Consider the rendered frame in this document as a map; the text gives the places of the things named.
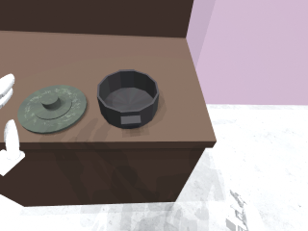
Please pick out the lid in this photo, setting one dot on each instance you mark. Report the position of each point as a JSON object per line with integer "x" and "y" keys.
{"x": 39, "y": 120}

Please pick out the pot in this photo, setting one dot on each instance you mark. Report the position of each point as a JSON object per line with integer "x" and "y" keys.
{"x": 128, "y": 98}

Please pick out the right robot hand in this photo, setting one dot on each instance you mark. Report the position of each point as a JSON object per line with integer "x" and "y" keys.
{"x": 245, "y": 219}

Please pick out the left robot hand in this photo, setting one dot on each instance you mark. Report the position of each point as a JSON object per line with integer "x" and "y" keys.
{"x": 9, "y": 158}

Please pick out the knob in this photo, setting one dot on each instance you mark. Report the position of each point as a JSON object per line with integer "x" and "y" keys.
{"x": 50, "y": 100}

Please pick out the table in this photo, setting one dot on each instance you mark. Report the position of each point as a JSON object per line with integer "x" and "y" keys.
{"x": 77, "y": 43}

